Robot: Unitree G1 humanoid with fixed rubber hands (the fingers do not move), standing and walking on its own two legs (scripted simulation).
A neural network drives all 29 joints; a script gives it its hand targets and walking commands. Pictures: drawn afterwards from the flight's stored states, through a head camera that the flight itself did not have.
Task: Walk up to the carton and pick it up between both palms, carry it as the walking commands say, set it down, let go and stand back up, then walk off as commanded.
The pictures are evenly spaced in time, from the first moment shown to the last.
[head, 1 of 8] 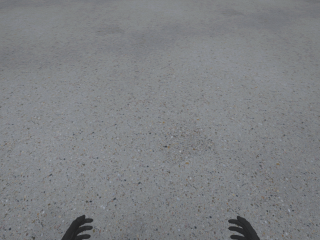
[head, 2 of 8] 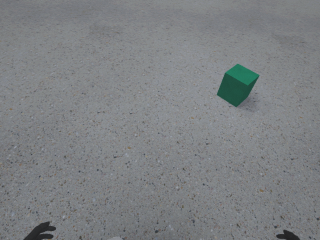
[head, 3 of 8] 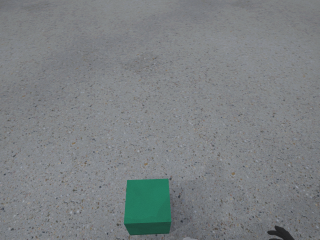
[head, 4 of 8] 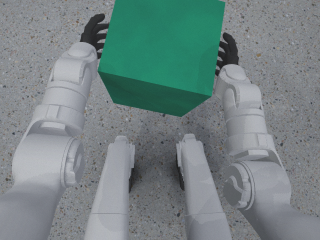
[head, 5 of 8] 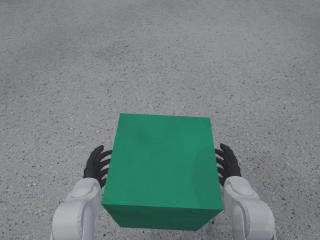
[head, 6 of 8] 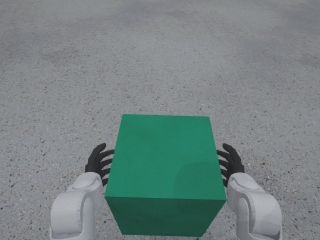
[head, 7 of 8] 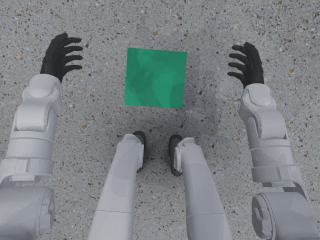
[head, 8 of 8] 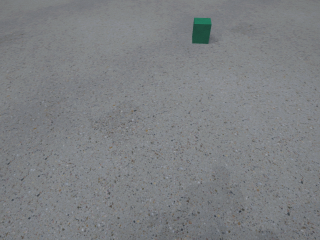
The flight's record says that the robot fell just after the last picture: no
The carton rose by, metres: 0.68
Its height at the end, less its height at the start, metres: +0.00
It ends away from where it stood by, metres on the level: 9.76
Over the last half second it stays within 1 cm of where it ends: yes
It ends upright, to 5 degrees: yes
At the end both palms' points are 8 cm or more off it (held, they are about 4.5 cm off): yes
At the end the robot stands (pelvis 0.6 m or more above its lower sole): yes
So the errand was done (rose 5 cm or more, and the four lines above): yes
